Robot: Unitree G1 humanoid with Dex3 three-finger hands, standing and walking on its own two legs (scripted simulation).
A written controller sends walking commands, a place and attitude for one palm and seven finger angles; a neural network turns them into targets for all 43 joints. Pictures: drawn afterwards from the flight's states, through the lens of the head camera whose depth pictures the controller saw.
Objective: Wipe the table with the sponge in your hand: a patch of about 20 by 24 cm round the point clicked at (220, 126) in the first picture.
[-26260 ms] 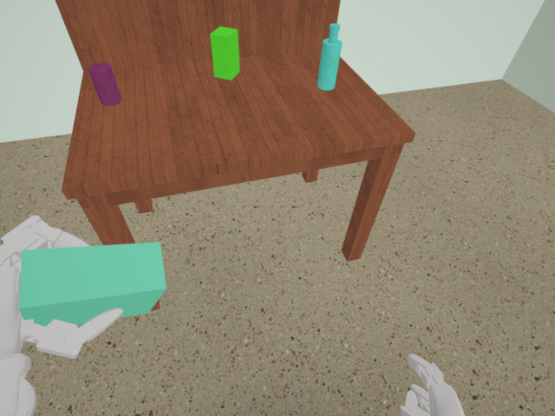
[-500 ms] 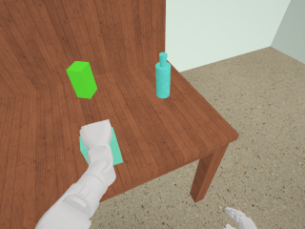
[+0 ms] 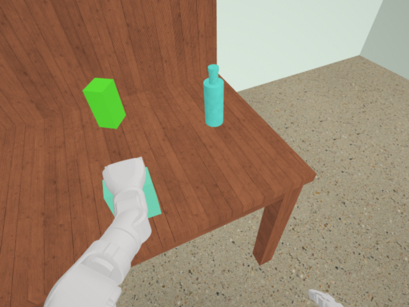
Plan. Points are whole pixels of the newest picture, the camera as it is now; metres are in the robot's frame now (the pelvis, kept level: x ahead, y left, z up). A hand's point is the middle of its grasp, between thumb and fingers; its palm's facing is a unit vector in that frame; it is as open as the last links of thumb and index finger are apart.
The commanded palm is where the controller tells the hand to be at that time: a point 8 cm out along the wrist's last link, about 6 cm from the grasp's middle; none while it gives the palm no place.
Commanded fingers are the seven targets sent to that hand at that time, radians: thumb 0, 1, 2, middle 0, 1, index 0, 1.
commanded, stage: slide back across to the middle lane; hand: left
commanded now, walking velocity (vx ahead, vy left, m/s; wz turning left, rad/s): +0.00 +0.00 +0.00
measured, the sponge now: (135, 202) +0.36 +0.20 -0.04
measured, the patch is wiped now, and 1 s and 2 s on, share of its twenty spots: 1.00 1.00 1.00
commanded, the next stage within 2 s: wipe forward along the middle lane in 0.80 s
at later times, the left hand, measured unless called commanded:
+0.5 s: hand (121, 195) +0.35 +0.22 +0.02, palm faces -0.04 -0.07 -1.00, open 9.8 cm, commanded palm +0.30 +0.22 +0.06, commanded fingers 0.00 0.10 1.30 -1.20 -1.60 -1.20 -1.60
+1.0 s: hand (104, 200) +0.33 +0.26 +0.01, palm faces -0.07 -0.08 -0.99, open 9.8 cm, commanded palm +0.31 +0.26 +0.06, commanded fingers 0.00 0.10 1.30 -1.20 -1.60 -1.20 -1.60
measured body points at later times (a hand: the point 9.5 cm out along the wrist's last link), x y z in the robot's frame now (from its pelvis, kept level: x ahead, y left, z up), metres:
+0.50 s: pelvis +0.00 +0.00 +0.01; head +0.00 -0.02 +0.46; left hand +0.34 +0.22 +0.07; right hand +0.17 -0.24 -0.11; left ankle +0.00 +0.14 -0.72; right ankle -0.01 -0.11 -0.72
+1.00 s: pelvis +0.01 +0.00 +0.01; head +0.02 -0.02 +0.46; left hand +0.33 +0.26 +0.07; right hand +0.20 -0.24 -0.10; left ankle +0.00 +0.14 -0.72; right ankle -0.01 -0.11 -0.72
